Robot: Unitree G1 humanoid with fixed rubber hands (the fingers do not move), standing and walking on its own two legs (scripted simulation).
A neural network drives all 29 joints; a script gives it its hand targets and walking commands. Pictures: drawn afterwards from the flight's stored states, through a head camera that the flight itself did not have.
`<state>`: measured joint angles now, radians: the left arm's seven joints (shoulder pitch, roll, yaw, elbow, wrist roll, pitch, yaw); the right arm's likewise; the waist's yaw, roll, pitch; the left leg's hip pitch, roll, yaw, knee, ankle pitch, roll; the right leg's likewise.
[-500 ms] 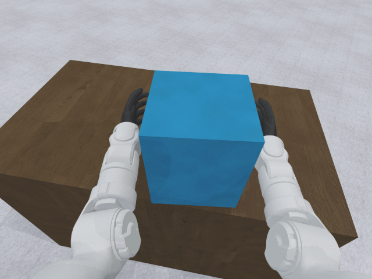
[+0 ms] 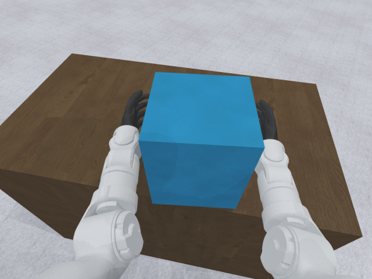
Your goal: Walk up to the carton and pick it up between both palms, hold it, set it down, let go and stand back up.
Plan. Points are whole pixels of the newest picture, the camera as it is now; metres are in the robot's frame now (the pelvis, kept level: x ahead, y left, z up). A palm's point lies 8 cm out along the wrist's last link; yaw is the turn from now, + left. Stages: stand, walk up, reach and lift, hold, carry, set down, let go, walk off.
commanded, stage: set down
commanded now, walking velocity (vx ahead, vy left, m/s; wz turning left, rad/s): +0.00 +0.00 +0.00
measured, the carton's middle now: (197, 144) +0.40 +0.00 +0.06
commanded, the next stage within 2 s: none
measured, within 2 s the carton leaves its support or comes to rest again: neither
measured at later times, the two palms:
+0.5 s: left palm (131, 125) +0.41 +0.15 +0.10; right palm (266, 137) +0.39 -0.15 +0.10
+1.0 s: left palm (133, 126) +0.44 +0.16 +0.07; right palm (264, 138) +0.41 -0.16 +0.07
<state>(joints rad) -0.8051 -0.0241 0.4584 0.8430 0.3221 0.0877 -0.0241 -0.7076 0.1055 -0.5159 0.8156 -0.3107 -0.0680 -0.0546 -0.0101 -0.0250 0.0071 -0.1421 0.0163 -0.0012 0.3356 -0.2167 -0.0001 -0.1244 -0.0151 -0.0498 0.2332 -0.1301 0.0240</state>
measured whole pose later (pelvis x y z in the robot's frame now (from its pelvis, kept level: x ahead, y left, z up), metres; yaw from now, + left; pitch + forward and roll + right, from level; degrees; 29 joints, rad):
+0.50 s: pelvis +0.00 +0.00 +0.00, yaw +0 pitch +0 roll -1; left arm -0.82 -0.06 0.56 0.79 0.40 0.08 -0.09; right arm -0.72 0.15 -0.61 0.76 -0.40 -0.09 -0.01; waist 0.00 -0.03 0.06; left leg -0.11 0.01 0.01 0.32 -0.21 0.00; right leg -0.11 -0.02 -0.04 0.25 -0.14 0.03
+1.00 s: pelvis -0.01 +0.00 -0.01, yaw -3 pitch +12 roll -2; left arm -0.99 0.17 0.14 1.29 -0.03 -0.11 0.10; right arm -0.89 -0.09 -0.16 1.20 0.07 -0.16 -0.13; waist 0.01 0.00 -0.13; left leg -0.46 0.05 0.03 0.51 -0.27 -0.01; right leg -0.44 0.02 -0.01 0.37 -0.15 0.02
